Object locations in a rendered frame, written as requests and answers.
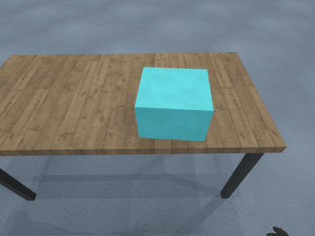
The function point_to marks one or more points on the robot right hand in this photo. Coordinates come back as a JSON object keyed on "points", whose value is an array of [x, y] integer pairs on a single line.
{"points": [[279, 232]]}

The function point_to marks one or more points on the table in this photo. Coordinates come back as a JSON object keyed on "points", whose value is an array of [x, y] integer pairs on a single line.
{"points": [[84, 104]]}

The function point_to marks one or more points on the carton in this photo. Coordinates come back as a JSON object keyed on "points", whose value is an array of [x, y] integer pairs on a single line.
{"points": [[174, 104]]}

